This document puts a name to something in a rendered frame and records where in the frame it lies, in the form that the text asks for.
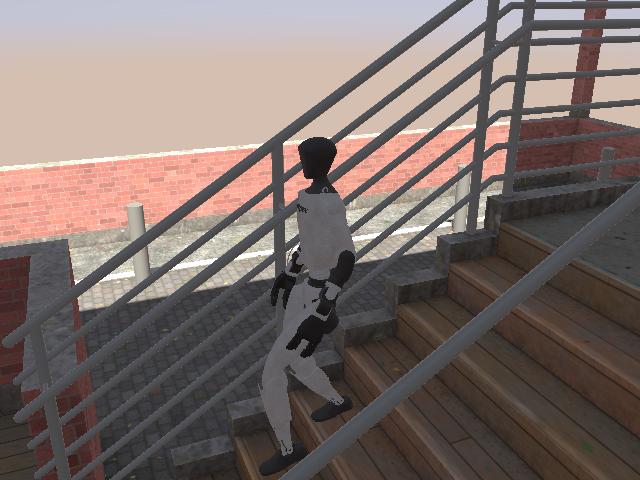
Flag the stairs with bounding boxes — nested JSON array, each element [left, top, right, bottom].
[[191, 221, 640, 480]]

